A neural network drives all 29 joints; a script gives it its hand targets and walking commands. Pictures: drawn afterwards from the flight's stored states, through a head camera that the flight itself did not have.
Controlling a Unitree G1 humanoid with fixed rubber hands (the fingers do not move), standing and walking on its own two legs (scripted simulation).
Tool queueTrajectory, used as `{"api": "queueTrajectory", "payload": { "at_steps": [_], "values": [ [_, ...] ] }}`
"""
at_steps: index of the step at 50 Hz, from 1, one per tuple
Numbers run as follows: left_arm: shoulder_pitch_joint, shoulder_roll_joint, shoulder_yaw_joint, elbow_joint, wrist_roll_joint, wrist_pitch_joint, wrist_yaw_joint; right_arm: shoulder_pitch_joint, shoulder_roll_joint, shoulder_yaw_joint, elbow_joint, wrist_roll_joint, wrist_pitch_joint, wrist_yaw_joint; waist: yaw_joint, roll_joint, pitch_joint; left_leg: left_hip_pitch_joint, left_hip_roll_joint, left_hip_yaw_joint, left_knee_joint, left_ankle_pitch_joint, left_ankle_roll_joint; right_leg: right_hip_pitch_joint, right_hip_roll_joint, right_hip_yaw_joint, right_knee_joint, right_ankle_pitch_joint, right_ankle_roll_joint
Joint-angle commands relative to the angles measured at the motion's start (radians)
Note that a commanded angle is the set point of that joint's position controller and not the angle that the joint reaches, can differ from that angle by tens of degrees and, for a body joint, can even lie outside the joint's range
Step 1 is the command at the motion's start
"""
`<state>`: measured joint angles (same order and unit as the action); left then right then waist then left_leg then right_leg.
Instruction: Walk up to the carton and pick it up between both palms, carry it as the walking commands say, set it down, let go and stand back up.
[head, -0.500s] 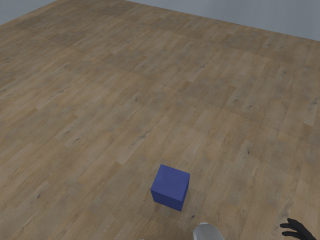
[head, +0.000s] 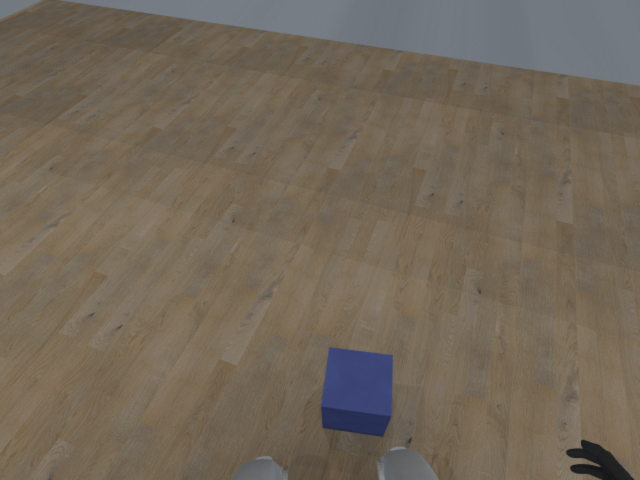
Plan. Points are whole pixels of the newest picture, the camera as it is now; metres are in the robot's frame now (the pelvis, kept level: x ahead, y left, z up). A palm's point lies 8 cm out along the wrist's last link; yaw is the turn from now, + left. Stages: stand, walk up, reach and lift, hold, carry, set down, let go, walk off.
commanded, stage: walk up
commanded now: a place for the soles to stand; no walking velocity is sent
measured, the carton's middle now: (356, 392) +0.44 -0.05 -0.62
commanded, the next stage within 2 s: reach and lift in 1.84 s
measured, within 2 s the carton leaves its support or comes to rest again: neither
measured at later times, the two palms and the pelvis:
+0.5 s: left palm (79, 447) +0.17 +0.33 -0.06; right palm out of the picture +0.02 -0.33 -0.06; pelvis +0.01 +0.01 +0.02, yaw -10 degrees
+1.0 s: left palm (108, 417) +0.21 +0.29 -0.04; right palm out of the picture +0.07 -0.35 -0.05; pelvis +0.02 +0.00 +0.04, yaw -8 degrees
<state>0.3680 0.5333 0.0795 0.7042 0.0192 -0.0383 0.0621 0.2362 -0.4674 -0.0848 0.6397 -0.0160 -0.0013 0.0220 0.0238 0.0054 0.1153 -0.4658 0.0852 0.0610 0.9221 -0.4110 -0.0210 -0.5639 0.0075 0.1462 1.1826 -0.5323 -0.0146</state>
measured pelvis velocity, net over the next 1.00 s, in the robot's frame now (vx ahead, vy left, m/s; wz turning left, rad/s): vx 0.02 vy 0.00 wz -0.15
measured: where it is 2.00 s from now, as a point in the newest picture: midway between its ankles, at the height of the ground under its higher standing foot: outside the picture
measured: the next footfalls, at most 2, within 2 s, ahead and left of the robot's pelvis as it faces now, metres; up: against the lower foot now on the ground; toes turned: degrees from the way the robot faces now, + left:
right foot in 0.22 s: +0.06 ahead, -0.11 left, +0.00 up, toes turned -8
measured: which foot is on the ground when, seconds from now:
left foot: down 0.00-1.00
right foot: up 0.00-0.20, down 0.22-1.00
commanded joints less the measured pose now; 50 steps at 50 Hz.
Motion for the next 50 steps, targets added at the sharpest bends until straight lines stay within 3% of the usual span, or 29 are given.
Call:
{"api": "queueTrajectory", "payload": {
  "at_steps": [1,3,7,9,11,12,13,14,15,16,18,19,20,21,22,23,24,26,27,28,29,30,32,35,37,41,49,50],
  "values": [
    [0.085,0.166,0.061,-0.005,0.0,0.004,-0.021,-0.023,-0.279,-0.068,-0.032,0.004,-0.032,-0.034,-0.016,0.164,-0.026,0.039,0.271,-0.357,-0.476,-0.057,0.236,-0.057,-0.022,-0.059,0.049,0.011,-0.006],
    [0.049,0.143,0.068,-0.002,0.011,0.016,-0.046,0.014,-0.283,-0.063,-0.01,0.003,-0.042,-0.041,-0.033,0.201,-0.035,0.088,0.262,-0.303,-0.45,0.038,0.232,-0.036,-0.027,-0.112,-0.044,-0.007,-0.009],
    [-0.025,0.115,0.076,-0.018,0.022,0.034,-0.075,0.09,-0.292,-0.063,0.025,0.002,-0.047,-0.056,-0.056,0.205,-0.068,0.192,0.296,-0.277,-0.416,0.209,0.242,0.005,-0.023,-0.151,-0.202,-0.03,-0.013],
    [-0.02,0.109,0.081,-0.017,0.02,0.034,-0.081,0.094,-0.284,-0.057,0.033,0.001,-0.044,-0.061,-0.039,0.204,-0.091,0.171,0.293,-0.224,-0.383,0.275,0.232,0.096,-0.009,-0.171,-0.309,-0.01,-0.027],
    [0.037,0.108,0.092,0.004,0.022,0.025,-0.083,0.062,-0.256,-0.042,0.033,0.001,-0.037,-0.06,0.02,0.152,-0.109,0.04,0.243,-0.111,-0.28,0.25,0.182,0.309,0.031,-0.198,-0.503,0.088,-0.048],
    [0.05,0.145,0.106,0.004,0.033,0.019,-0.082,0.072,-0.206,-0.028,0.031,0.005,-0.035,-0.058,0.042,0.023,-0.111,-0.091,0.171,-0.045,-0.146,0.15,0.117,0.393,-0.04,-0.026,-0.604,0.041,-0.08],
    [0.014,0.198,0.111,-0.016,0.037,0.013,-0.081,0.025,-0.156,-0.015,0.016,0.024,-0.031,-0.06,0.045,-0.178,-0.101,-0.208,-0.001,0.079,0.047,-0.017,0.04,0.37,-0.236,0.354,-0.76,-0.007,-0.19],
    [0.01,0.19,0.1,-0.002,0.021,0.01,-0.079,-0.009,-0.188,-0.014,0.023,0.029,-0.029,-0.069,0.059,-0.103,-0.095,-0.196,0.009,0.0,0.074,-0.212,0.053,0.343,-0.312,0.406,-0.76,0.078,-0.277],
    [-0.001,0.175,0.086,0.007,0.008,0.009,-0.076,0.012,-0.2,-0.017,0.048,0.029,-0.034,-0.068,0.047,-0.089,-0.098,-0.145,0.01,-0.041,0.071,-0.236,0.061,0.323,-0.302,0.334,-0.707,0.178,-0.298],
    [-0.043,0.165,0.073,0.013,0.004,0.01,-0.072,0.046,-0.199,-0.015,0.073,0.029,-0.044,-0.068,0.029,-0.102,-0.089,-0.103,0.007,-0.043,0.035,-0.209,0.065,0.297,-0.278,0.268,-0.671,0.267,-0.28],
    [-0.153,0.135,0.051,0.013,0.002,0.016,-0.073,0.154,-0.185,-0.013,0.129,0.02,-0.067,-0.069,-0.036,-0.121,-0.115,0.124,-0.021,0.011,-0.136,-0.003,0.073,0.175,-0.203,0.12,-0.61,0.412,-0.208],
    [-0.195,0.11,0.039,0.019,-0.001,0.023,-0.077,0.197,-0.178,-0.012,0.155,0.015,-0.076,-0.068,-0.068,-0.098,-0.12,0.261,-0.045,0.017,-0.254,0.092,0.079,0.085,-0.155,0.048,-0.555,0.39,-0.163],
    [-0.214,0.068,0.027,0.019,-0.005,0.026,-0.079,0.203,-0.22,-0.02,0.151,-0.001,-0.084,-0.07,-0.077,0.014,-0.11,0.324,0.045,-0.178,-0.365,0.121,0.109,-0.01,-0.087,-0.012,-0.396,0.35,-0.101],
    [-0.168,0.063,0.028,0.033,-0.009,0.035,-0.081,0.146,-0.294,-0.027,0.124,-0.003,-0.091,-0.067,-0.044,0.142,-0.106,0.25,0.271,-0.5,-0.511,0.068,0.208,-0.026,0.002,-0.094,-0.249,0.165,-0.024],
    [-0.172,0.103,0.046,0.045,-0.001,0.043,-0.077,0.116,-0.304,-0.028,0.122,0.003,-0.089,-0.065,-0.039,0.12,-0.074,0.175,0.364,-0.537,-0.537,0.133,0.292,0.015,-0.009,-0.093,-0.199,-0.07,-0.015],
    [-0.185,0.102,0.047,0.058,0.001,0.045,-0.079,0.1,-0.292,-0.023,0.131,0.004,-0.088,-0.068,-0.034,0.088,-0.05,0.144,0.341,-0.48,-0.51,0.174,0.298,0.043,-0.025,-0.077,-0.204,-0.088,-0.02],
    [-0.173,0.085,0.044,0.074,0.001,0.043,-0.082,0.07,-0.283,-0.018,0.133,0.0,-0.085,-0.071,-0.023,0.099,-0.045,0.122,0.298,-0.403,-0.479,0.182,0.268,0.08,-0.04,-0.083,-0.263,-0.054,-0.026],
    [-0.109,0.071,0.047,0.113,0.004,0.031,-0.085,0.011,-0.259,-0.007,0.136,0.004,-0.073,-0.062,0.022,0.13,-0.055,-0.016,0.183,-0.207,-0.402,0.208,0.174,0.307,-0.01,-0.153,-0.49,0.134,-0.041],
    [-0.106,0.091,0.054,0.121,0.012,0.023,-0.082,0.015,-0.214,0.007,0.136,0.006,-0.067,-0.056,0.031,0.085,-0.062,-0.066,0.13,-0.155,-0.337,0.18,0.128,0.374,-0.014,-0.112,-0.567,0.192,-0.044],
    [-0.151,0.144,0.063,0.098,0.023,0.014,-0.079,0.024,-0.161,0.016,0.136,0.017,-0.061,-0.053,0.008,-0.069,-0.058,-0.111,0.027,-0.074,-0.201,0.089,0.068,0.332,-0.151,0.157,-0.696,0.123,-0.1],
    [-0.169,0.166,0.057,0.102,0.011,0.004,-0.077,0.02,-0.154,0.017,0.147,0.028,-0.055,-0.056,-0.01,-0.104,-0.085,-0.034,-0.028,-0.013,-0.147,-0.012,0.053,0.269,-0.264,0.279,-0.754,0.115,-0.176],
    [-0.19,0.154,0.044,0.113,0.004,0.004,-0.077,0.019,-0.164,0.015,0.165,0.029,-0.053,-0.057,-0.016,-0.089,-0.086,0.035,-0.028,-0.025,-0.187,-0.068,0.068,0.225,-0.266,0.241,-0.737,0.148,-0.196],
    [-0.258,0.126,0.019,0.126,-0.001,0.011,-0.072,0.02,-0.156,0.015,0.195,0.025,-0.063,-0.05,-0.037,-0.08,-0.085,0.175,-0.026,-0.039,-0.295,0.05,0.073,0.155,-0.199,0.107,-0.7,0.192,-0.134],
    [-0.289,0.084,0.005,0.147,-0.002,0.015,-0.076,0.007,-0.192,0.01,0.212,0.012,-0.077,-0.048,-0.035,-0.034,-0.117,0.216,0.064,-0.141,-0.374,0.244,0.098,0.196,-0.1,-0.03,-0.61,0.322,-0.063],
    [-0.291,0.091,0.006,0.163,-0.003,0.016,-0.077,-0.018,-0.184,0.016,0.225,0.017,-0.073,-0.051,-0.028,-0.044,-0.146,0.193,0.065,-0.119,-0.352,0.301,0.097,0.27,-0.108,-0.03,-0.617,0.373,-0.066],
    [-0.326,0.095,-0.002,0.186,-0.007,0.02,-0.078,-0.054,-0.162,0.027,0.259,0.022,-0.061,-0.05,-0.032,-0.052,-0.135,0.213,0.025,-0.056,-0.358,0.249,0.071,0.263,-0.145,-0.004,-0.693,0.325,-0.084],
    [-0.371,0.081,-0.011,0.232,-0.007,0.028,-0.084,-0.11,-0.167,0.034,0.301,0.015,-0.059,-0.045,-0.029,-0.024,-0.142,0.239,0.051,-0.08,-0.441,0.311,0.071,0.32,-0.128,-0.041,-0.736,0.338,-0.056],
    [-0.387,0.103,0.0,0.224,-0.005,0.039,-0.087,-0.101,-0.189,0.026,0.303,0.018,-0.054,-0.051,-0.034,-0.031,-0.105,0.208,0.059,-0.089,-0.43,0.381,0.077,0.313,-0.122,-0.058,-0.709,0.412,-0.055]
  ]
}}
